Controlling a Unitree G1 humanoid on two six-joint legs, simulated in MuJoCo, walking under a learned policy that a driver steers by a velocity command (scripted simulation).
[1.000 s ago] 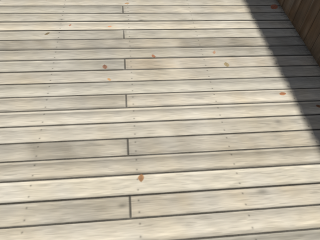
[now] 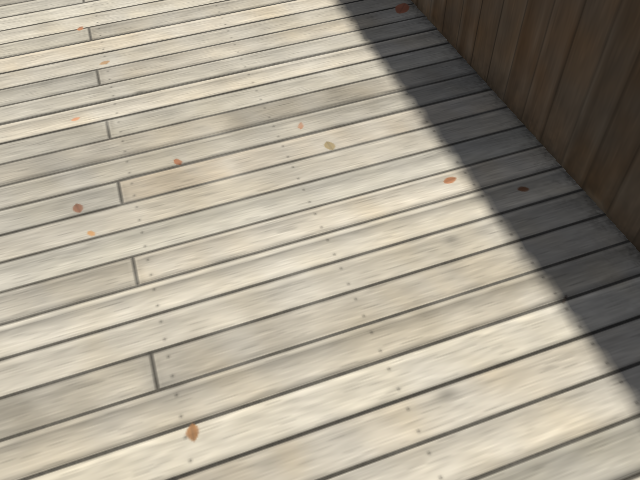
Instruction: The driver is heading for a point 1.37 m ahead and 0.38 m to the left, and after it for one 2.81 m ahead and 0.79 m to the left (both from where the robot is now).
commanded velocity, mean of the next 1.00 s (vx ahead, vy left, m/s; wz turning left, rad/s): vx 0.48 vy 0.00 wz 0.00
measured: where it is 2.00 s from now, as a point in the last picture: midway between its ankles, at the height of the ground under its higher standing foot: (331, 316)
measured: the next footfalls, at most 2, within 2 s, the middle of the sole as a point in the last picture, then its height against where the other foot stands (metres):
left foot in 0.50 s outside the picture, level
right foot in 1.02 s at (385, 371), level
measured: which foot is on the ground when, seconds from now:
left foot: up 0.00-0.48, down 0.50-1.00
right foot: down 0.00-0.50, up 0.52-1.00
